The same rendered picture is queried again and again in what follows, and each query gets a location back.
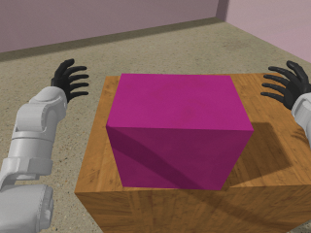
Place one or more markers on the carton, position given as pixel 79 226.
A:
pixel 177 131

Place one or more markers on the pedestal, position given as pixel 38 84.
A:
pixel 267 191

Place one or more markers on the left robot hand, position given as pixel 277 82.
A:
pixel 62 79

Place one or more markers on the robot left upper arm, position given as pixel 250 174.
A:
pixel 25 208

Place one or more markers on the right robot hand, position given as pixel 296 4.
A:
pixel 297 84

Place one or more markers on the left robot forearm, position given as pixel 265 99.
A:
pixel 30 153

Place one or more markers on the right robot forearm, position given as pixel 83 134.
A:
pixel 301 112

